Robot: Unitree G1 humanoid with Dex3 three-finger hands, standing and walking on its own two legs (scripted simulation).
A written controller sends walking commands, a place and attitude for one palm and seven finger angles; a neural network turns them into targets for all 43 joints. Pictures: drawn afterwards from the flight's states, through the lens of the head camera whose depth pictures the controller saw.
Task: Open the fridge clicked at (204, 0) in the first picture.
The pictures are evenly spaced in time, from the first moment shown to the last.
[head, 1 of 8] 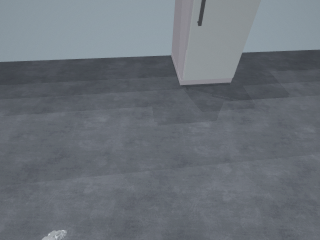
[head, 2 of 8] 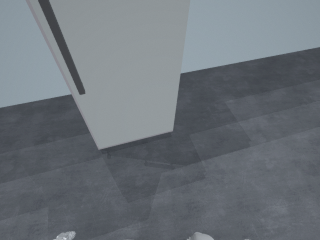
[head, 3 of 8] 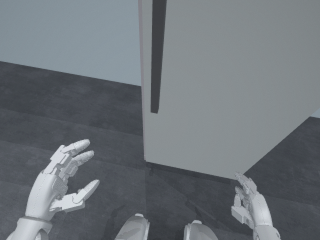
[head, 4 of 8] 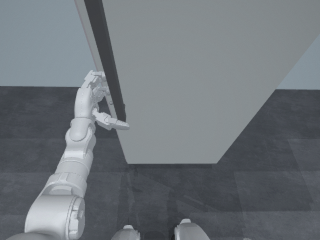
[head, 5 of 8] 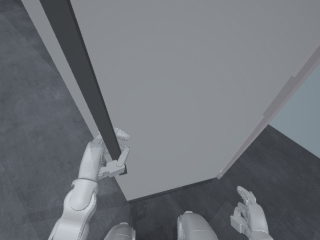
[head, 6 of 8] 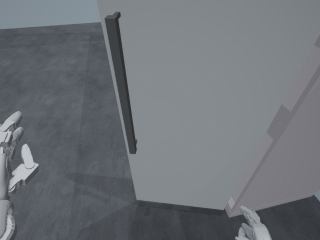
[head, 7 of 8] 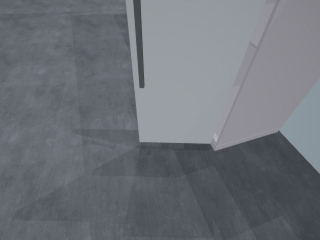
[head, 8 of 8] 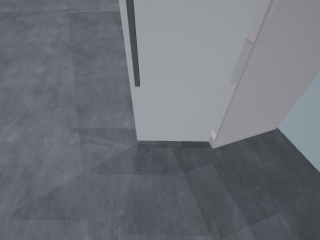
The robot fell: no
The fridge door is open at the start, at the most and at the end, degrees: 0 82 70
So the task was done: yes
